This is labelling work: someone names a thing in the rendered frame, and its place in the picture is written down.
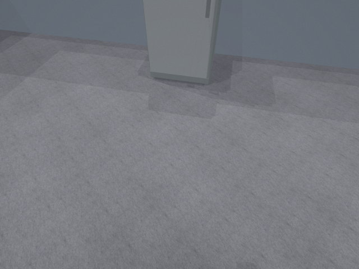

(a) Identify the fridge door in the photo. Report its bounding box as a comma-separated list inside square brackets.
[143, 0, 215, 78]

